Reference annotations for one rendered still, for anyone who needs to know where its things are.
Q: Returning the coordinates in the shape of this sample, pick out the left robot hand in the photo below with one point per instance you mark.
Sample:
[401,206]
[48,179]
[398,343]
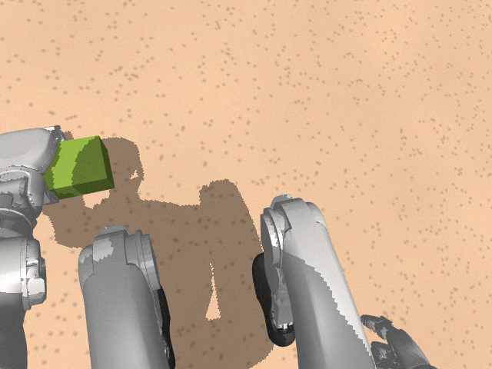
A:
[33,148]

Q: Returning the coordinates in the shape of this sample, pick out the right robot foot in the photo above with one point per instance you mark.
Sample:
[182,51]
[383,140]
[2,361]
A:
[281,337]

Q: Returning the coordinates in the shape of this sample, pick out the left robot arm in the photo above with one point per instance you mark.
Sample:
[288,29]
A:
[22,269]

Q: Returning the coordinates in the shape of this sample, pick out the right robot hand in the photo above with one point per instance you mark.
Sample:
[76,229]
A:
[401,352]

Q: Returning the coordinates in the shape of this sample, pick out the left robot foot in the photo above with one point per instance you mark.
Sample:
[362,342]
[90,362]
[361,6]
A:
[166,328]

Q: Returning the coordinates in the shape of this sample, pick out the carton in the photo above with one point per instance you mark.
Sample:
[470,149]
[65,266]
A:
[80,166]

